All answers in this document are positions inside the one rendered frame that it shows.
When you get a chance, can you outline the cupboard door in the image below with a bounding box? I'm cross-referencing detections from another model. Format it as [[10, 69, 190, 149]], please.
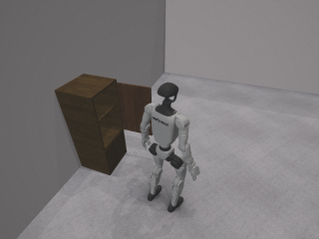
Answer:
[[117, 82, 153, 135]]

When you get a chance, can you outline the left robot foot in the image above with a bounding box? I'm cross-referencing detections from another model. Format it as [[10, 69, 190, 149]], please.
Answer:
[[148, 185, 161, 201]]

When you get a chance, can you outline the left robot hand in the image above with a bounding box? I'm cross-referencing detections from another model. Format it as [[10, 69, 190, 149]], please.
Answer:
[[141, 137, 151, 148]]

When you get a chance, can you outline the robot right upper arm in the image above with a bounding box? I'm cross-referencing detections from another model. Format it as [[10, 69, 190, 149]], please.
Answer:
[[175, 114, 190, 152]]

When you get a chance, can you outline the robot right forearm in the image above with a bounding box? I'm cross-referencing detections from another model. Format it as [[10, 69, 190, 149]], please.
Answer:
[[181, 143, 196, 170]]

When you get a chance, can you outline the robot right thigh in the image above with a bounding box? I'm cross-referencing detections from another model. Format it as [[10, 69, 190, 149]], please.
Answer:
[[169, 153, 187, 187]]

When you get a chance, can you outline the robot left forearm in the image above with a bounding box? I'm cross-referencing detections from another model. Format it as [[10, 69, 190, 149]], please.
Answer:
[[140, 127, 149, 140]]

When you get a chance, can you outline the robot left upper arm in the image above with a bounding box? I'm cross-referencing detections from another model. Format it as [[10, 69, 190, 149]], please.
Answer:
[[141, 103, 158, 130]]

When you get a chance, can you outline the right robot hand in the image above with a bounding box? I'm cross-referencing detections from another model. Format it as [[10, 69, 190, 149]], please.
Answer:
[[188, 165, 200, 181]]

